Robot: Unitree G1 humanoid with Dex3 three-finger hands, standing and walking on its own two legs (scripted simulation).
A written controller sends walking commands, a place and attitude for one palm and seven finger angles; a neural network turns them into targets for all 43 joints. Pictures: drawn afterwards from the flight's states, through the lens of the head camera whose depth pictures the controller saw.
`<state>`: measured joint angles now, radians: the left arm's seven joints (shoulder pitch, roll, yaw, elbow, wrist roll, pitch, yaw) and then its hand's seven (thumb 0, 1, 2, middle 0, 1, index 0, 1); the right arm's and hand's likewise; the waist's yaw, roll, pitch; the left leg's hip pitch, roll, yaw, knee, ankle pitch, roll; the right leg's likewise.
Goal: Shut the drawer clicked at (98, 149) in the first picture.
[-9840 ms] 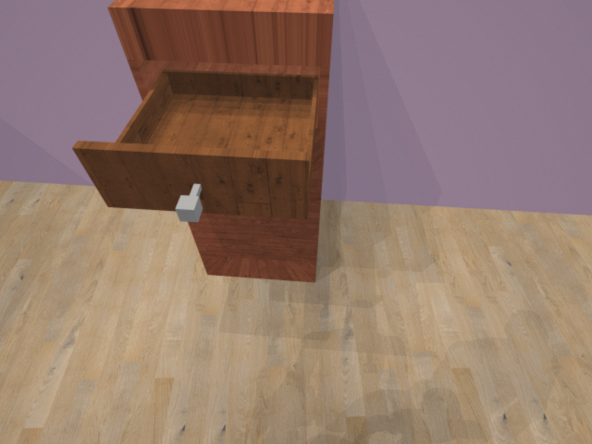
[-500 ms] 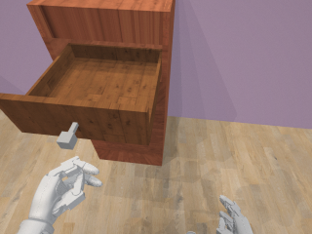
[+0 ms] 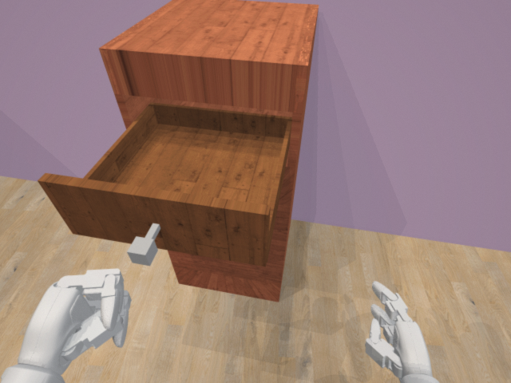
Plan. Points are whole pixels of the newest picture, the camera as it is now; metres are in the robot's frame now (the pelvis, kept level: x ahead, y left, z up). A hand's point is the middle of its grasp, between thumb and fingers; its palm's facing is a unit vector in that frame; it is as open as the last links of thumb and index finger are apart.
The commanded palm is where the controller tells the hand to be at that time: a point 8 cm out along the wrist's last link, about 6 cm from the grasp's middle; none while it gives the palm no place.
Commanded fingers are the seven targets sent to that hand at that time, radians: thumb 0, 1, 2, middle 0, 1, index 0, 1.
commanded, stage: raise the hand and make a fist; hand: left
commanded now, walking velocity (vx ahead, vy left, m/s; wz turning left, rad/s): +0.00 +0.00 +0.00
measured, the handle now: (147, 242) +0.31 +0.22 +0.06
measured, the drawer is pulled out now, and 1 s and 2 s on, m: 0.30 0.30 0.30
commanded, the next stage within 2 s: bring the fist close to the handle in 0.60 s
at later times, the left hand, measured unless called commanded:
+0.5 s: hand (101, 310) +0.16 +0.19 +0.15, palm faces +0.02 -0.99 -0.17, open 3.3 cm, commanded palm +0.09 +0.25 +0.16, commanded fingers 0.00 0.90 0.90 -1.40 -1.60 -1.40 -1.60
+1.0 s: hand (111, 311) +0.17 +0.20 +0.13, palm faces +0.05 -0.99 -0.14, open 3.3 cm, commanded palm +0.13 +0.25 +0.13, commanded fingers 0.00 0.90 0.90 -1.40 -1.60 -1.40 -1.60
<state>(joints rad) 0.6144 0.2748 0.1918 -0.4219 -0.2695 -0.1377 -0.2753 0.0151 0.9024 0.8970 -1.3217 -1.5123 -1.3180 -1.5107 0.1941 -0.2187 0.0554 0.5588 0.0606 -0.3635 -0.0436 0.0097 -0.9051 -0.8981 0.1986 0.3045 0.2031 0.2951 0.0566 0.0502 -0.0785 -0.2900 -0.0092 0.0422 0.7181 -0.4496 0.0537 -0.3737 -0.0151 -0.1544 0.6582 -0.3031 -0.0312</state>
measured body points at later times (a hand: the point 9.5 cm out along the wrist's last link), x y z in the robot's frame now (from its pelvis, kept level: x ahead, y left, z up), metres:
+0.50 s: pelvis +0.00 -0.02 +0.01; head -0.03 -0.04 +0.46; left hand +0.15 +0.25 +0.16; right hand +0.20 -0.24 -0.03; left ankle -0.04 +0.08 -0.72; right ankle +0.03 -0.10 -0.72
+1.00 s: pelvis -0.01 -0.04 +0.01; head -0.03 -0.06 +0.46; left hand +0.16 +0.25 +0.14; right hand +0.18 -0.27 -0.04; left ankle -0.04 +0.08 -0.72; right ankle +0.03 -0.10 -0.72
